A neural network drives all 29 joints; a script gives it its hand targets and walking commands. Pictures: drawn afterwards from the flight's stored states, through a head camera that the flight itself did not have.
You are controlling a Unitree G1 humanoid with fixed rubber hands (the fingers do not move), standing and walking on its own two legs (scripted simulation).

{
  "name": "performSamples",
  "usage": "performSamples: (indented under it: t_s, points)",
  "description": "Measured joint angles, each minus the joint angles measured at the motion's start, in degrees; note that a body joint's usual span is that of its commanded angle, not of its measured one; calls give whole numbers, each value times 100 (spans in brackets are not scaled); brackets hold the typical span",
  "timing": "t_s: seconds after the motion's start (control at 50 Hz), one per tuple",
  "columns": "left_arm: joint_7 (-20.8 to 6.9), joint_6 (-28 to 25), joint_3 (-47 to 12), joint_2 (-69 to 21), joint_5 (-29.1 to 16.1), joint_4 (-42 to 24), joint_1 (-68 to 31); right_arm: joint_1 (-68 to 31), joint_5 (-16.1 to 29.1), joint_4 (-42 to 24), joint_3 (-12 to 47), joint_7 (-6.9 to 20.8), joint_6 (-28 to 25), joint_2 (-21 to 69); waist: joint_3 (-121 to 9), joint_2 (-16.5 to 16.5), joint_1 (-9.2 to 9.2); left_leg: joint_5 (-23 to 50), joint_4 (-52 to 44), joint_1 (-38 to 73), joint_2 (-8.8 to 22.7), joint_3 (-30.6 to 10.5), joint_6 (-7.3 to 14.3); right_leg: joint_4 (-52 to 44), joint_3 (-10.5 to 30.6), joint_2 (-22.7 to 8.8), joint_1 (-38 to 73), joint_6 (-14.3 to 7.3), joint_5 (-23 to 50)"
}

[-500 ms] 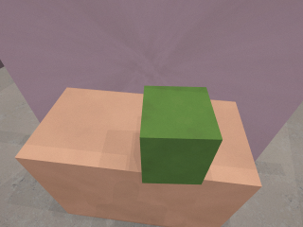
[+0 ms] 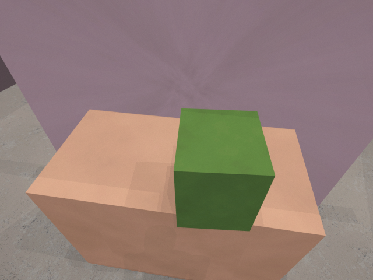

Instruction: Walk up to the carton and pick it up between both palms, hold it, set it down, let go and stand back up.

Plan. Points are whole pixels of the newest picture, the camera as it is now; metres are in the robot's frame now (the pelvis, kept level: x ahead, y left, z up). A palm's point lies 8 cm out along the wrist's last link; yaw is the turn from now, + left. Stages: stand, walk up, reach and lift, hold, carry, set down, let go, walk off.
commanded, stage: stand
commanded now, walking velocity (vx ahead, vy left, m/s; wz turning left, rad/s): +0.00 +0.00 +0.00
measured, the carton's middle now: (215, 170) +0.42 -0.06 -0.01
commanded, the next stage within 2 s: none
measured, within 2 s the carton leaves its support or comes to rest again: neither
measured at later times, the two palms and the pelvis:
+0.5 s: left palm out of the picture -0.06 +0.19 -0.15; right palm out of the picture -0.05 -0.21 -0.15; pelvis +0.00 -0.02 +0.00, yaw +0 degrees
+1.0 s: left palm out of the picture -0.06 +0.16 -0.15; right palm out of the picture -0.05 -0.22 -0.15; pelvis +0.00 -0.04 +0.00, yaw +0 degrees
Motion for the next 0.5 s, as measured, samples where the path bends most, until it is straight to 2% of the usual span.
performSamples:
  t_s: [0.5]
  points:
    - [69, 0, -100, -338, -7, 601, 147, -121, 38, 811, 165, -80, 53, 302, 56, -2, 12, 0, 79, -70, 95, -66, -129, 135, -55, 91, -85, -131, -63]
